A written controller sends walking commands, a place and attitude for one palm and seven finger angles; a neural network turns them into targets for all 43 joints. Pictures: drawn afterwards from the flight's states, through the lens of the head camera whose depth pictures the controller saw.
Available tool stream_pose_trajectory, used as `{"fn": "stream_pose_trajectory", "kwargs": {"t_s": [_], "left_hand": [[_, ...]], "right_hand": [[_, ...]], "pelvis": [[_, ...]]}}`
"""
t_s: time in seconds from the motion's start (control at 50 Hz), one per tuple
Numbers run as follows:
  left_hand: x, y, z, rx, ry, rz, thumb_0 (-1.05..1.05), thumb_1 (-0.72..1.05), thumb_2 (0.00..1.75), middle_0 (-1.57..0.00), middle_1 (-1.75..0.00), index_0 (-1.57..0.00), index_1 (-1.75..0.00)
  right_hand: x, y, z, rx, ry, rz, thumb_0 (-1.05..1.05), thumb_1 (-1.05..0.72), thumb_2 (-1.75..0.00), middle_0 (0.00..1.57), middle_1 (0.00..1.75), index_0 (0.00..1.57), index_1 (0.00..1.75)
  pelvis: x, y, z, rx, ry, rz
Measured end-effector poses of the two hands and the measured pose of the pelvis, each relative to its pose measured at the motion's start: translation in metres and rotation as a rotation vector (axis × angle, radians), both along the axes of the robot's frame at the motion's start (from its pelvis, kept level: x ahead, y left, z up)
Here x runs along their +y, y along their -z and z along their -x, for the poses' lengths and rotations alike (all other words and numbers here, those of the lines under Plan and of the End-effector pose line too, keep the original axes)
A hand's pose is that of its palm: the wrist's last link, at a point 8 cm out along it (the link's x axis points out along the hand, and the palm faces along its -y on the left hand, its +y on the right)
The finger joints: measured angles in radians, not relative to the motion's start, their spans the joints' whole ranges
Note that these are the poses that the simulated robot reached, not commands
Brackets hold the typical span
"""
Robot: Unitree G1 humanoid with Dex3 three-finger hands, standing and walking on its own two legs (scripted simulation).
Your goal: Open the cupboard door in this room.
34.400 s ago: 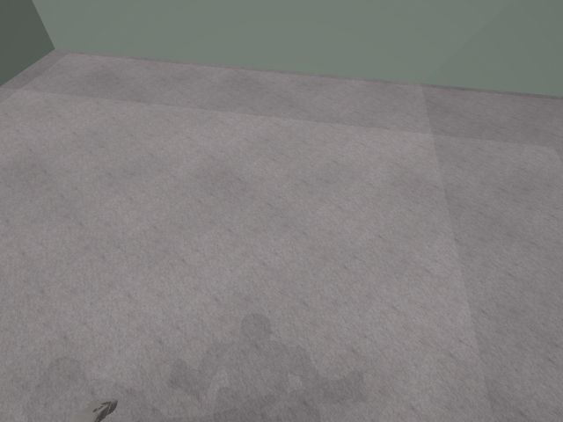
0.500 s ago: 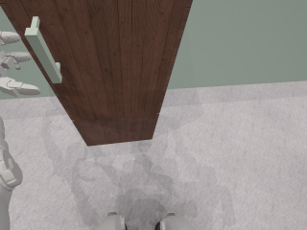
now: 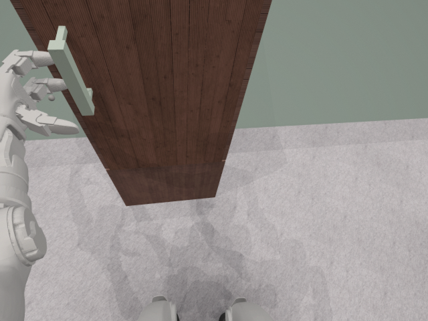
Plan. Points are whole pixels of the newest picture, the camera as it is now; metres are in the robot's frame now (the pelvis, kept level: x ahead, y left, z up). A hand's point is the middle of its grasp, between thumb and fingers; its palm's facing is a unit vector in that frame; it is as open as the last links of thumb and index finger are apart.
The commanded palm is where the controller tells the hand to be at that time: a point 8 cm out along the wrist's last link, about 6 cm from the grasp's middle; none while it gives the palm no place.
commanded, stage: slide the fingers in behind the handle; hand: left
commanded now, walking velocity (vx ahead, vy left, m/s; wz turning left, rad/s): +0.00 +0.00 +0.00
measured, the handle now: (76, 74) +0.54 +0.23 +0.10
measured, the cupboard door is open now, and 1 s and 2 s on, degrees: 0 0 0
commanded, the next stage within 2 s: close the thumb around the handle in 1.34 s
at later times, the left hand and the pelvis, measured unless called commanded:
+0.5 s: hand (75, 95) +0.49 +0.22 +0.10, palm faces +0.06 -1.00 -0.01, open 13.9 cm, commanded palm +0.47 +0.26 +0.10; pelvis +0.00 -0.01 +0.00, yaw +0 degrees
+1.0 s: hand (86, 95) +0.49 +0.20 +0.10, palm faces +0.09 -1.00 +0.00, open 14.0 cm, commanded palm +0.46 +0.23 +0.10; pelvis +0.00 -0.02 +0.00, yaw +1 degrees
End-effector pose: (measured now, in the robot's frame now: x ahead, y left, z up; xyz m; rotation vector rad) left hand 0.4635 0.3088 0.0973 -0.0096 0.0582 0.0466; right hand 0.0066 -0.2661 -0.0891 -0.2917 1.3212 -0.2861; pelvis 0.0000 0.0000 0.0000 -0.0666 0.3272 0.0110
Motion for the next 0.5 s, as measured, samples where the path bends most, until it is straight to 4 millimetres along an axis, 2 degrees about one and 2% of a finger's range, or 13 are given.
{"fn": "stream_pose_trajectory", "kwargs": {"t_s": [0.2, 0.5], "left_hand": [[-0.023, -0.004, -0.007, -0.040, -0.005, -0.009, -0.01, -0.50, 0.30, -0.30, -1.20, -0.30, -1.20], [-0.039, -0.004, -0.002, -0.032, -0.009, -0.018, -0.01, -0.50, 0.31, -0.30, -1.20, -0.30, -1.21]], "right_hand": [[-0.001, 0.004, 0.008, 0.008, 0.006, -0.022, 0.01, -0.90, -0.90, 0.20, 0.30, 0.21, 0.30], [-0.011, 0.005, 0.006, 0.000, 0.016, -0.033, 0.01, -0.90, -0.90, 0.20, 0.30, 0.21, 0.30]], "pelvis": [[-0.005, 0.001, 0.002, -0.001, 0.002, -0.006], [-0.014, -0.001, -0.002, -0.011, 0.004, -0.015]]}}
